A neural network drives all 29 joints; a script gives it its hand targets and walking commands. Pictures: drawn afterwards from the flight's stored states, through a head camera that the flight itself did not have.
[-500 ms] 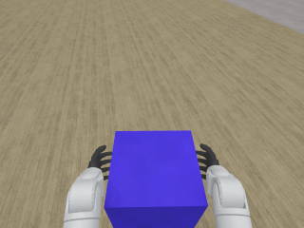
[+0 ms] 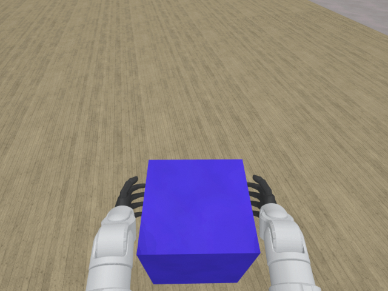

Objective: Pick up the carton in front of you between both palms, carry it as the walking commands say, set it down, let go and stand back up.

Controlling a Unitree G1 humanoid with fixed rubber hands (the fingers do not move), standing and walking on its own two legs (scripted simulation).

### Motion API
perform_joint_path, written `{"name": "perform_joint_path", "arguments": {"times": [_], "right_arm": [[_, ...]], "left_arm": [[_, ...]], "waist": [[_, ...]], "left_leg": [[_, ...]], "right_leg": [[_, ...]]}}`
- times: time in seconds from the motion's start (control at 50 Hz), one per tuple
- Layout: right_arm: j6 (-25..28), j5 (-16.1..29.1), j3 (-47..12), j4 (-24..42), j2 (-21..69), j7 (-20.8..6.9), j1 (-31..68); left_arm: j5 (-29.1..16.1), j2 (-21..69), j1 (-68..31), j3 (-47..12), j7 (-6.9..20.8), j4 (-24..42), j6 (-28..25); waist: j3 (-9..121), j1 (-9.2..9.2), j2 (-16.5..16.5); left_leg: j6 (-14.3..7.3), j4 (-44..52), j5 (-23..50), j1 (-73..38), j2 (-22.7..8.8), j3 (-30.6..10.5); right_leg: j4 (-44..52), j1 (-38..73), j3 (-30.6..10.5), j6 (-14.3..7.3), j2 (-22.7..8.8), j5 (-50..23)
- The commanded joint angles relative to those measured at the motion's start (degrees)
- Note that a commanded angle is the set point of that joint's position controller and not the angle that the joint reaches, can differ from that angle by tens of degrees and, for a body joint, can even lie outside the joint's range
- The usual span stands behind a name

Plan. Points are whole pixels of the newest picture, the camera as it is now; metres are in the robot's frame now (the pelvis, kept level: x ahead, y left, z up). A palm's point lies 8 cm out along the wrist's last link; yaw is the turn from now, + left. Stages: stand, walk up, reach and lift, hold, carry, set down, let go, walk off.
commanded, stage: carry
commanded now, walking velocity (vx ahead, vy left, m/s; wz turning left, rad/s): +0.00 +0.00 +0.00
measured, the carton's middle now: (195, 225) +0.29 +0.00 -0.04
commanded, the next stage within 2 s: hold in 0.48 s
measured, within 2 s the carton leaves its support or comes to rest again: neither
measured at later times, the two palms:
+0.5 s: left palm (128, 216) +0.27 +0.14 +0.04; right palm (271, 214) +0.27 -0.16 +0.04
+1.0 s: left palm (138, 203) +0.30 +0.12 +0.04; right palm (282, 226) +0.24 -0.17 +0.04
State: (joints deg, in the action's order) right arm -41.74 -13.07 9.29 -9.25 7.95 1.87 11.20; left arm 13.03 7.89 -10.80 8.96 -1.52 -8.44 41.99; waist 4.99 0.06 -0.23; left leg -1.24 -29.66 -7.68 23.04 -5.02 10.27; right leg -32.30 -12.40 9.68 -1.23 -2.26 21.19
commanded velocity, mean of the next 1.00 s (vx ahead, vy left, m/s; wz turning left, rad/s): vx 0.00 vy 0.00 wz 0.00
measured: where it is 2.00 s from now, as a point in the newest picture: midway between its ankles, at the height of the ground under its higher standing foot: outside the picture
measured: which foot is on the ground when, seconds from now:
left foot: down 0.00-1.00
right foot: down 0.00-1.00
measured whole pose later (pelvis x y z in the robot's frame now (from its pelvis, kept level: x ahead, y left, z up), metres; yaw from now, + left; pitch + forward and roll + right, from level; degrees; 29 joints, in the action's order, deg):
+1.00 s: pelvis -0.01 +0.04 +0.01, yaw -12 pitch -7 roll +0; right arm -37.9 -16.1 14.0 -19.0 8.9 -0.1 16.0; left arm 16.1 8.7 -14.8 12.1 -1.5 -14.5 41.0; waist -2.7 0.3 -2.7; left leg -0.3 -23.6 -7.4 9.3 0.9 -0.4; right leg -25.9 -3.4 -5.3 0.3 0.5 15.7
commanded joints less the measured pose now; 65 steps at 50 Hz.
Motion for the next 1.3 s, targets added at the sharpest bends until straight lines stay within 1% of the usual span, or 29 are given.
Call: {"name": "perform_joint_path", "arguments": {"times": [0.0,0.1,0.26,0.46,0.48,0.5,0.52,0.54,0.56,0.58,0.6,0.62,0.64,0.66,0.7,0.74,0.8,0.88,0.94,1.0,1.06,1.12,1.16,1.2,1.24,1.28], "right_arm": [[1.7,14.5,-32.4,5.2,50.8,-13.5,26.2],[2.0,15.1,-33.2,6.3,51.3,-13.5,27.7],[1.8,14.9,-33.2,6.0,50.9,-13.4,26.8],[1.7,15.0,-33.1,5.9,51.1,-13.5,27.1],[2.7,14.7,-31.2,2.5,53.5,-13.8,22.8],[4.5,13.0,-30.8,3.5,52.4,-13.3,23.4],[5.3,11.9,-30.3,2.6,52.4,-12.9,22.7],[5.9,10.7,-29.0,2.2,51.7,-12.3,21.5],[6.2,10.3,-28.7,2.3,51.3,-12.2,22.2],[6.4,11.1,-29.1,2.8,51.7,-12.1,23.7],[6.4,11.6,-29.9,2.9,52.2,-12.2,24.2],[6.5,12.8,-31.0,3.8,52.9,-12.6,26.7],[6.4,13.8,-32.2,3.8,53.3,-13.1,27.9],[6.2,14.3,-32.9,3.5,53.4,-13.6,28.6],[6.0,14.4,-33.2,2.5,53.1,-14.3,29.6],[5.7,14.3,-32.7,1.2,52.9,-14.9,30.2],[5.6,14.2,-31.9,-0.5,53.4,-15.7,31.5],[5.7,13.5,-30.2,-2.3,54.1,-16.3,32.5],[6.5,11.8,-26.8,-5.5,53.1,-16.9,35.5],[8.5,9.1,-21.9,-11.4,52.4,-18.0,40.6],[11.3,5.3,-15.4,-18.8,50.9,-18.8,46.6],[14.1,0.5,-7.4,-25.9,47.8,-18.2,49.3],[16.0,-2.8,-2.0,-29.2,44.6,-17.0,48.9],[18.3,-5.4,1.9,-31.2,41.2,-15.8,47.6],[21.3,-6.4,2.6,-31.9,39.5,-14.9,46.5],[24.9,-5.6,0.9,-31.9,39.5,-14.4,46.1]], "left_arm": [[-14.4,51.2,-26.0,-32.5,12.8,4.9,-1.7],[-15.2,51.7,-27.7,-33.4,12.9,6.0,-2.0],[-14.8,51.3,-26.6,-33.0,12.9,5.6,-1.8],[-14.8,51.5,-26.8,-32.9,13.0,5.5,-1.8],[-15.4,52.0,-22.1,-32.1,13.2,7.3,-2.1],[-14.4,50.9,-24.0,-32.1,13.3,10.0,-2.8],[-14.3,51.3,-25.0,-33.1,13.5,8.9,-3.1],[-14.9,50.5,-25.9,-34.1,14.0,9.0,-3.3],[-15.3,50.7,-26.6,-35.0,14.3,8.6,-3.6],[-16.0,51.2,-27.5,-36.2,14.3,8.2,-3.9],[-15.9,51.4,-27.5,-36.0,14.4,8.4,-4.2],[-15.3,51.9,-27.5,-35.9,14.1,7.5,-4.3],[-14.6,52.3,-26.6,-35.1,13.8,6.6,-4.4],[-13.8,52.2,-25.9,-34.0,13.4,6.0,-4.4],[-12.7,52.3,-25.5,-32.5,13.1,4.5,-4.2],[-12.1,52.7,-25.6,-31.4,13.1,2.9,-4.0],[-11.9,53.8,-26.5,-31.0,13.4,1.0,-3.7],[-12.4,55.2,-28.7,-31.3,14.1,0.1,-3.6],[-12.5,57.3,-32.9,-29.9,14.5,-2.4,-3.8],[-11.3,59.1,-38.2,-26.2,15.0,-8.5,-4.9],[-8.0,59.3,-43.0,-19.6,14.6,-16.3,-6.9],[-3.3,55.8,-44.9,-11.0,12.9,-23.2,-9.3],[0.0,51.6,-44.7,-5.5,11.4,-25.3,-11.4],[2.6,47.2,-43.8,-1.8,10.0,-26.0,-14.1],[3.7,44.4,-43.4,-0.9,9.1,-25.6,-17.6],[3.4,43.8,-43.6,-2.3,8.7,-24.9,-21.7]], "waist": [[15.1,0.12,0.5],[14.3,0.06,0.3],[15.0,0.11,0.2],[14.5,0.12,0.1],[4.8,0.90,-7.7],[7.4,-0.46,-7.7],[8.2,-0.58,-5.0],[8.9,-1.76,-4.2],[8.9,-1.63,-2.4],[10.4,-2.26,-2.3],[9.6,-1.54,-2.8],[9.9,-0.85,-1.9],[9.7,0.14,-1.7],[9.2,1.12,-1.6],[7.7,2.18,-1.5],[6.4,2.34,-1.1],[5.9,2.01,-0.3],[6.7,0.96,0.2],[5.8,-0.15,0.8],[4.6,-0.62,1.0],[3.8,-0.36,1.2],[2.3,0.67,1.0],[1.0,1.32,0.7],[1.8,1.73,0.4],[5.2,1.97,0.5],[10.8,2.08,0.5]], "left_leg": [[-0.4,2.1,8.9,-12.0,-4.9,-6.3],[-0.2,2.4,7.4,-11.7,-4.8,-6.3],[-0.1,2.1,8.5,-11.7,-4.7,-6.0],[0.1,2.0,8.1,-11.4,-4.6,-5.7],[-0.7,1.1,13.2,-30.7,10.9,-13.9],[0.0,1.1,15.0,-33.7,10.8,-14.3],[0.3,2.4,16.7,-31.8,10.9,-14.5],[0.7,3.4,15.9,-28.0,10.6,-14.5],[1.1,4.2,15.6,-25.8,11.1,-14.3],[1.3,4.3,14.5,-27.3,11.3,-14.2],[1.3,4.9,12.1,-26.2,11.5,-14.0],[1.2,5.1,11.2,-28.1,11.8,-13.8],[1.0,5.3,10.8,-29.1,11.8,-13.7],[0.9,5.5,10.2,-29.1,11.8,-13.8],[0.8,6.1,7.9,-28.1,11.6,-13.7],[0.7,6.6,6.2,-28.0,11.3,-13.8],[0.8,7.0,4.8,-30.9,10.8,-13.9],[1.3,7.3,4.3,-33.3,10.1,-14.2],[1.9,7.5,0.0,-33.8,9.4,-14.5],[2.4,7.1,-6.9,-33.1,8.6,-15.4],[2.7,6.0,-12.2,-30.5,7.8,-17.4],[2.7,4.0,-14.3,-25.6,7.4,-18.6],[2.5,2.1,-13.0,-21.7,7.6,-18.6],[2.3,-0.6,-8.8,-18.2,8.3,-17.8],[2.3,-4.0,-2.2,-15.4,9.1,-16.5],[2.3,-8.1,5.0,-13.6,9.8,-15.6]], "right_leg": [[6.8,-1.9,-6.2,-0.7,-6.5,-10.2],[7.3,-2.6,-6.5,-0.9,-6.7,-8.9],[6.7,-2.0,-6.4,-1.0,-6.6,-10.6],[6.8,-2.3,-6.5,-1.2,-6.7,-10.8],[13.6,-10.4,-17.7,-1.1,2.8,-22.3],[14.1,-8.8,-19.0,-1.7,1.9,-23.5],[12.9,-4.6,-18.4,-1.4,2.5,-27.8],[12.6,1.7,-17.8,-1.4,3.4,-26.7],[12.1,5.2,-17.4,-1.0,3.9,-28.7],[12.6,5.9,-17.3,-0.5,4.4,-27.7],[13.0,6.2,-16.8,-0.1,4.6,-25.3],[13.2,4.3,-16.7,0.4,4.7,-24.3],[13.3,3.1,-16.8,0.7,4.7,-23.4],[13.3,2.8,-16.6,0.7,4.8,-22.4],[13.6,2.3,-16.3,0.7,5.0,-18.8],[14.0,1.1,-16.1,0.5,5.3,-15.7],[14.7,-2.8,-16.1,0.1,5.6,-11.4],[14.9,-5.1,-15.9,-0.6,6.2,-8.8],[14.6,-7.5,-15.5,-1.6,6.6,-3.9],[12.9,-10.4,-15.1,-2.6,6.6,1.3],[9.6,-13.5,-14.8,-3.0,6.4,3.7],[5.5,-16.6,-14.7,-2.9,6.7,3.7],[3.0,-19.7,-14.7,-2.5,7.1,2.6],[0.5,-23.8,-14.5,-2.2,7.7,0.5],[-1.8,-27.6,-14.2,-1.8,8.5,-2.5],[-4.5,-31.3,-13.9,-1.2,9.4,-5.0]]}}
